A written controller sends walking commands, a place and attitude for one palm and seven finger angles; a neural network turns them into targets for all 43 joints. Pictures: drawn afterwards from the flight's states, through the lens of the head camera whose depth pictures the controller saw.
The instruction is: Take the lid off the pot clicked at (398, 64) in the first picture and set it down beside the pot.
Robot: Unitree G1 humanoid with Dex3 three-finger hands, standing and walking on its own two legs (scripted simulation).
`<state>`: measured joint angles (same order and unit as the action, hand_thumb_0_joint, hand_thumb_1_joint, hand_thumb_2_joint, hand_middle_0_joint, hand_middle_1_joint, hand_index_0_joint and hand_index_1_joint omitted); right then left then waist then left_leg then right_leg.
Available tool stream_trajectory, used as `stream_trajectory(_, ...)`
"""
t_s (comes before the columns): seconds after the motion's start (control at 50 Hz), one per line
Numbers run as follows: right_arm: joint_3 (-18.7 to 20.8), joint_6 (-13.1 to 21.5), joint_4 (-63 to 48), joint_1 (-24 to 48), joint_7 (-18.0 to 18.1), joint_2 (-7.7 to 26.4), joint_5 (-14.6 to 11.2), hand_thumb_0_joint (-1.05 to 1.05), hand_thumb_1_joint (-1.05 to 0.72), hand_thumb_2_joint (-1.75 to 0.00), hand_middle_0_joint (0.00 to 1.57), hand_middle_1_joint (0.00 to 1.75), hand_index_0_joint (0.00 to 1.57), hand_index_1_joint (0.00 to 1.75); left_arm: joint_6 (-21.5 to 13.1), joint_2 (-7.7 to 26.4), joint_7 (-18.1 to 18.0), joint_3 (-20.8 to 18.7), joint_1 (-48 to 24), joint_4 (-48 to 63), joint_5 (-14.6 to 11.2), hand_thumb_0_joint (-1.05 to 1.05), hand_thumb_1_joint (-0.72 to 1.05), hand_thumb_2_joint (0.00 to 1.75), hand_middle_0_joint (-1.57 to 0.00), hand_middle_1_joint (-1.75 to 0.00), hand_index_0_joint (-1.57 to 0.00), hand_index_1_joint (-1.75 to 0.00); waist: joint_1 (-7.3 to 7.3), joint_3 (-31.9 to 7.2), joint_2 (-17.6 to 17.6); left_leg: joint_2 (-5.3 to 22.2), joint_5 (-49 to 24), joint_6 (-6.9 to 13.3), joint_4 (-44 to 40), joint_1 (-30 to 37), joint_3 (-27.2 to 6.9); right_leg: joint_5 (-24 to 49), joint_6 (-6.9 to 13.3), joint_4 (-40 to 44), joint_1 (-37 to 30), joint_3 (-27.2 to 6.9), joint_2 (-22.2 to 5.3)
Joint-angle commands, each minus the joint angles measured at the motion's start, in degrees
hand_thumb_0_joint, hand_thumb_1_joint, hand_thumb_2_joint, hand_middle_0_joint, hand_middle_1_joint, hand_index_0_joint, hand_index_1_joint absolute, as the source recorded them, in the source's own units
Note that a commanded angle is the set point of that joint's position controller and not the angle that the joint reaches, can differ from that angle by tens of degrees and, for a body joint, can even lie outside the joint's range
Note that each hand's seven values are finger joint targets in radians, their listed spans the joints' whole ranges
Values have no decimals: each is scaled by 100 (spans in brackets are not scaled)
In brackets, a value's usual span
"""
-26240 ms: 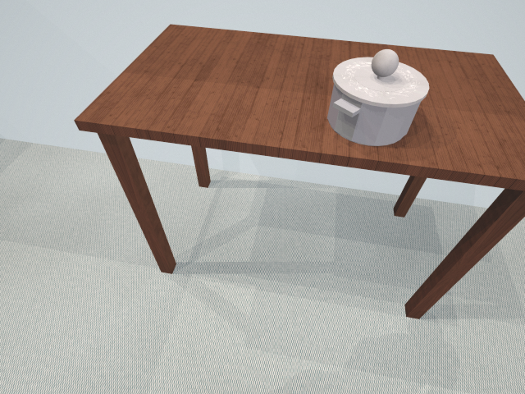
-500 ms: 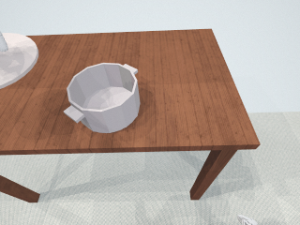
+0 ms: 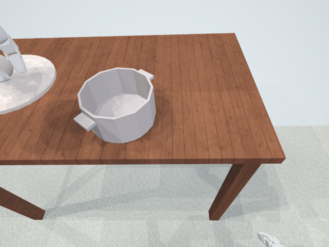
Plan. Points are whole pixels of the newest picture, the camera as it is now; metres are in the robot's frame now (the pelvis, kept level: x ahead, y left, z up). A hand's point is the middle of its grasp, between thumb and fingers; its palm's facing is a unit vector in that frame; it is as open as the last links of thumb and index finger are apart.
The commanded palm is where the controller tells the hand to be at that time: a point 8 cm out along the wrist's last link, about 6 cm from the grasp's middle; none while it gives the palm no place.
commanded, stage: lower the lid onto the table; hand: left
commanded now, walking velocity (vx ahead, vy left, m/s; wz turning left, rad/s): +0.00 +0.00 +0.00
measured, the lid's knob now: out of the picture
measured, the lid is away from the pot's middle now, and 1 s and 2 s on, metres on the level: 0.23 0.22 0.24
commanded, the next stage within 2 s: none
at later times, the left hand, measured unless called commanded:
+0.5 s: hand (10, 77) +0.44 +0.35 +0.20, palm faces -0.31 -0.14 -0.94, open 6.2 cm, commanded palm +0.44 +0.35 +0.27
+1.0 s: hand (20, 92) +0.43 +0.33 +0.17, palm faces -0.37 -0.14 -0.92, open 6.1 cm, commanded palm +0.44 +0.35 +0.24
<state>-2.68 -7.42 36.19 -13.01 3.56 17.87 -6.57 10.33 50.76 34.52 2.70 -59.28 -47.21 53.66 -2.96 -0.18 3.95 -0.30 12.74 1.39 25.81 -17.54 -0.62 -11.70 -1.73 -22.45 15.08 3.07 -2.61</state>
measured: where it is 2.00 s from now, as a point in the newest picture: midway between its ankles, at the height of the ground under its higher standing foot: outside the picture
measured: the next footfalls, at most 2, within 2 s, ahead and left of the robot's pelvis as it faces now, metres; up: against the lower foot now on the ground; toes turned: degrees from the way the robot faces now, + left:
none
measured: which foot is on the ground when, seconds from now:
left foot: down 0.00-1.00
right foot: down 0.00-1.00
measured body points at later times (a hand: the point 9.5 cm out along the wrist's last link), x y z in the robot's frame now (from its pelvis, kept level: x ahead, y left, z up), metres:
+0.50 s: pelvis +0.01 +0.01 +0.00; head +0.06 +0.00 +0.45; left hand +0.45 +0.35 +0.25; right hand +0.08 -0.27 -0.12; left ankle +0.00 +0.11 -0.74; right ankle -0.01 -0.14 -0.74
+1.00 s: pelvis +0.01 +0.01 +0.00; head +0.05 -0.01 +0.45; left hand +0.44 +0.34 +0.22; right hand +0.11 -0.26 -0.12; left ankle +0.00 +0.11 -0.74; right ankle -0.01 -0.14 -0.74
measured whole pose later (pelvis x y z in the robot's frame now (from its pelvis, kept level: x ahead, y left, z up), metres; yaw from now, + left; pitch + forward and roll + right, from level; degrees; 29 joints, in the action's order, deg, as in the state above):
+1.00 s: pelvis +0.01 +0.01 +0.00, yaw +0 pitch +6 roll -1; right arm -2.0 -7.5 36.7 -13.0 3.0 17.6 -5.8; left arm 4.0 47.1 31.5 2.2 -53.0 -49.9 51.6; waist -3.4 -0.6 3.4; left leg -0.8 13.8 1.9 27.1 -19.2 -1.0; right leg -12.2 -2.2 -22.5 15.9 3.4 -3.0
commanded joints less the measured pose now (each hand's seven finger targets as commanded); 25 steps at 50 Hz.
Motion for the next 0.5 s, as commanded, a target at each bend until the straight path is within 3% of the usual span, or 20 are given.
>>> stream_trajectory(0.0,296,219,-573,15,57,818,1,0,-90,-90,20,30,20,30,-102,2156,-392,-695,-2911,882,135,0,44,126,-81,-77,-111,-88,-95,-2102,155,-202,-1701,381,-111,1054,36,1377,347,56,-608,159,450)
stream_trajectory(0.02,297,190,-538,10,51,837,2,0,-90,-90,20,30,20,30,-131,2102,-368,-660,-2879,720,109,0,44,126,-81,-77,-111,-88,-97,-1991,136,-197,-1588,380,-127,986,54,1327,346,82,-570,177,459)
stream_trajectory(0.06,321,198,-561,7,47,830,0,0,-90,-90,20,30,20,30,-164,1953,-402,-453,-3206,1119,86,0,44,126,-81,-77,-111,-88,-130,-2192,445,-180,-1667,364,-148,1174,24,1261,355,71,-556,152,453)
stream_trajectory(0.16,317,241,-471,-145,104,861,29,0,-90,-90,20,30,20,30,-295,2247,-481,-696,-3124,867,125,0,44,126,-81,-77,-111,-88,-130,-2290,312,-184,-1679,392,-116,1138,37,1325,352,69,-657,142,472)
stream_trajectory(0.2,332,266,-446,-167,112,850,23,0,-90,-90,20,30,20,30,-329,2011,-458,-516,-3122,718,85,0,44,126,-81,-77,-111,-88,-167,-2123,388,-183,-1641,398,-111,1143,35,1281,351,93,-518,168,471)
stream_trajectory(0.22,332,262,-410,-207,105,878,41,0,-90,-90,20,30,20,30,-357,2162,-461,-660,-3026,592,97,0,44,126,-81,-77,-111,-88,-139,-2136,338,-196,-1694,418,-74,1099,38,1372,358,85,-574,155,484)
stream_trajectory(0.24,338,247,-441,-166,93,915,41,0,-90,-90,20,30,20,30,-384,2250,-482,-697,-2991,707,55,0,44,126,-81,-77,-111,-88,-128,-2236,514,-178,-1860,395,-68,1136,31,1439,382,72,-609,145,469)
stream_trajectory(0.26,340,269,-449,-219,103,867,47,0,-90,-90,20,30,20,30,-407,2188,-508,-639,-3164,868,105,0,44,126,-81,-77,-111,-88,-149,-2365,518,-178,-1923,394,-64,1237,21,1448,360,45,-625,137,477)
stream_trajectory(0.28,343,263,-413,-226,112,871,54,0,-90,-90,20,30,20,30,-411,2101,-487,-612,-3102,673,94,0,44,126,-81,-77,-111,-88,-170,-2246,451,-180,-1891,422,-43,1205,21,1440,354,80,-560,157,487)
stream_trajectory(0.32,353,272,-419,-269,105,897,60,0,-90,-90,20,30,20,30,-464,2359,-517,-840,-2968,667,107,0,44,126,-81,-77,-111,-88,-130,-2331,430,-191,-2006,423,-16,1179,19,1541,357,46,-636,148,490)
stream_trajectory(0.34,358,267,-419,-243,103,927,54,0,-90,-90,20,30,20,30,-481,2299,-514,-780,-2939,735,56,0,44,126,-81,-77,-111,-88,-143,-2358,566,-162,-2240,413,-1,1261,0,1646,373,56,-606,139,477)
stream_trajectory(0.36,372,283,-474,-277,82,890,62,0,-90,-90,20,30,20,30,-500,2454,-567,-919,-3032,1101,86,0,44,126,-81,-77,-111,-88,-102,-2600,660,-160,-2467,387,7,1389,-45,1701,356,-6,-696,123,467)
stream_trajectory(0.42,392,260,-456,-286,56,886,52,0,-90,-90,20,30,20,30,-481,2158,-534,-793,-2774,891,36,0,44,126,-81,-77,-111,-88,-148,-2377,632,-139,-2648,388,48,1471,-107,1614,353,33,-428,192,507)
stream_trajectory(0.46,412,257,-521,-280,13,889,62,0,-90,-90,20,30,20,30,-492,2277,-578,-926,-2689,1287,18,0,44,126,-81,-77,-111,-88,-114,-2610,670,-123,-2994,357,81,1650,-158,1711,354,-12,-467,175,499)
stream_trajectory(0.48,407,245,-506,-259,14,891,71,0,-90,-90,20,30,20,30,-479,2139,-554,-870,-2507,991,17,0,44,126,-81,-77,-111,-88,-145,-2420,622,-145,-2919,384,112,1554,-140,1679,357,21,-357,190,518)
